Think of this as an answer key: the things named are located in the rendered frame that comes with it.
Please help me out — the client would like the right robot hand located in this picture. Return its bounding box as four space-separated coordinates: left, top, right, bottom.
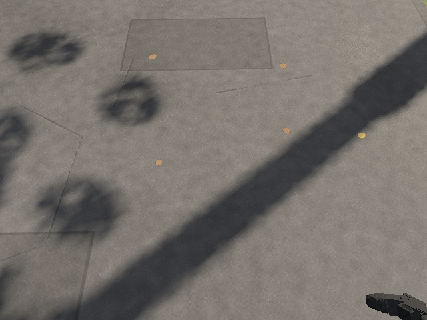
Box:
366 293 427 320

